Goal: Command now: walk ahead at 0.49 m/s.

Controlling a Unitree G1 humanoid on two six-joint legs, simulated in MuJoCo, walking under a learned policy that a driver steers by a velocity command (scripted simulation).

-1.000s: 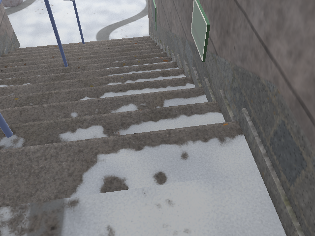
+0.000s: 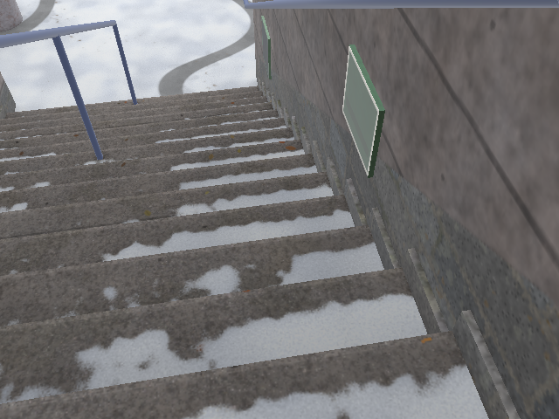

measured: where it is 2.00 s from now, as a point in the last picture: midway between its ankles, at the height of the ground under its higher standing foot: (169, 338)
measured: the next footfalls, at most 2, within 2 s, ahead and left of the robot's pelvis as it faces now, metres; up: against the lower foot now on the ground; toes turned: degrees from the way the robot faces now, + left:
right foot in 0.22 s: +0.28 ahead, -0.13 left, +0.00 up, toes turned -2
left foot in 0.82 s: +0.48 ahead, +0.20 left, +0.00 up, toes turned +22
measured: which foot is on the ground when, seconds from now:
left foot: down 0.00-0.24, up 0.26-0.80, down 0.82-1.00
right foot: up 0.00-0.20, down 0.22-0.84, up 0.86-1.00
